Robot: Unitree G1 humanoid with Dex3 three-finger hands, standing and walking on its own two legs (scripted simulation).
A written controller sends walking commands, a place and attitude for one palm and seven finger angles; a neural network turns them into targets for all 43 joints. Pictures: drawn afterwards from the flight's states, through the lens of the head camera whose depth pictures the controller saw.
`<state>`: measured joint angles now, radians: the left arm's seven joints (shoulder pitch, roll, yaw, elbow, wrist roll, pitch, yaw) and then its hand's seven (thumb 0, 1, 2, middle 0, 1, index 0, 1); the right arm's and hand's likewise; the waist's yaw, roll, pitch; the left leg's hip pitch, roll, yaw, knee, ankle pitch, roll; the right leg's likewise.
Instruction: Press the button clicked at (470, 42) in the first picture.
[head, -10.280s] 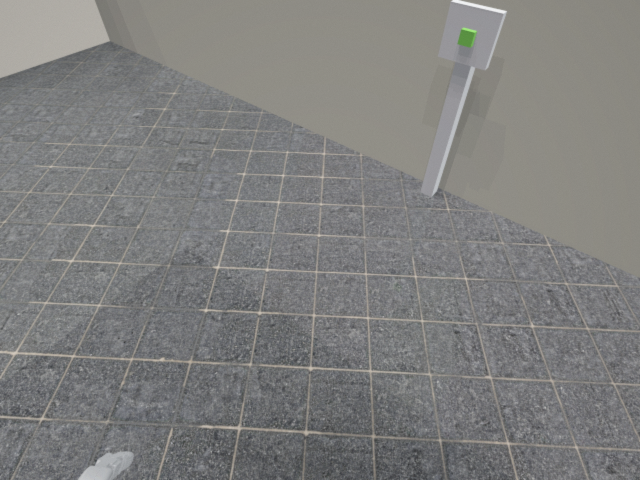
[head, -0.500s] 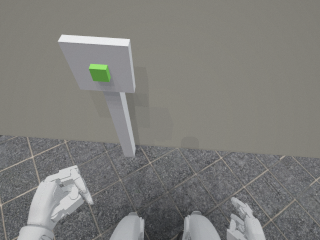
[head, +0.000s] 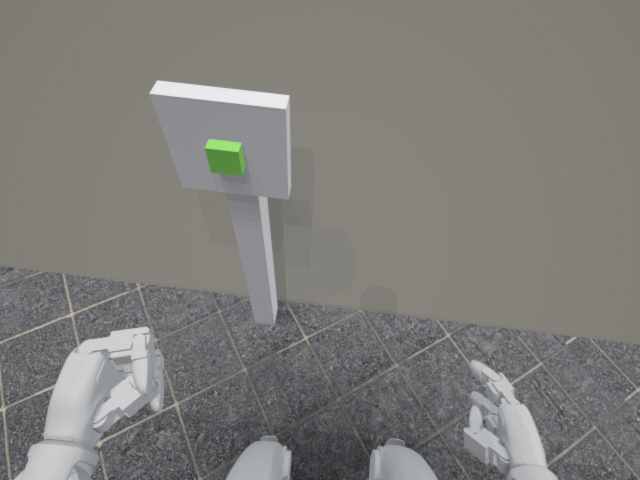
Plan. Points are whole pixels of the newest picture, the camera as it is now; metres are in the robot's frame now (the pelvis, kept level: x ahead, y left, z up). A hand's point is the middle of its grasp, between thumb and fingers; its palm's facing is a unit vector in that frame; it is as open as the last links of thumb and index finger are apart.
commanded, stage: raise the hand and make a fist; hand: left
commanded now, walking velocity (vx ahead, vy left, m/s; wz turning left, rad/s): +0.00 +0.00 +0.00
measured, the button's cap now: (226, 156) +0.54 +0.19 +0.06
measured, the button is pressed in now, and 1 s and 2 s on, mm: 0 0 0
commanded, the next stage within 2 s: aim a knuckle at the button in 0.66 s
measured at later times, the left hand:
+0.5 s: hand (160, 359) +0.24 +0.19 +0.05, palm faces -0.04 -1.00 -0.05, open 3.1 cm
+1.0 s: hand (178, 336) +0.27 +0.19 +0.04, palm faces -0.06 -1.00 -0.05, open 3.1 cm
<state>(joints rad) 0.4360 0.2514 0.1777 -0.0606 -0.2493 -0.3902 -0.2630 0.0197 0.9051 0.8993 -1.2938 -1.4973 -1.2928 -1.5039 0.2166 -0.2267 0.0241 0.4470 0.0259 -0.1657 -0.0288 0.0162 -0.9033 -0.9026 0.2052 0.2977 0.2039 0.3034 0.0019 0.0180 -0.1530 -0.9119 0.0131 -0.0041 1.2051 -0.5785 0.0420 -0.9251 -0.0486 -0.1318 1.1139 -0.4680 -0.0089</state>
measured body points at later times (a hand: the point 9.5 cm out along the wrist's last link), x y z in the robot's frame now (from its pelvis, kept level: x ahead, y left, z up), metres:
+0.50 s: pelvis +0.01 -0.01 +0.01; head +0.09 +0.01 +0.45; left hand +0.23 +0.25 +0.06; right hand +0.18 -0.26 -0.07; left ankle +0.00 +0.09 -0.65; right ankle +0.04 -0.12 -0.65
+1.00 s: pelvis +0.00 -0.02 +0.00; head +0.08 +0.00 +0.44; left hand +0.26 +0.24 +0.04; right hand +0.17 -0.26 -0.08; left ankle +0.00 +0.09 -0.65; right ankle +0.04 -0.12 -0.65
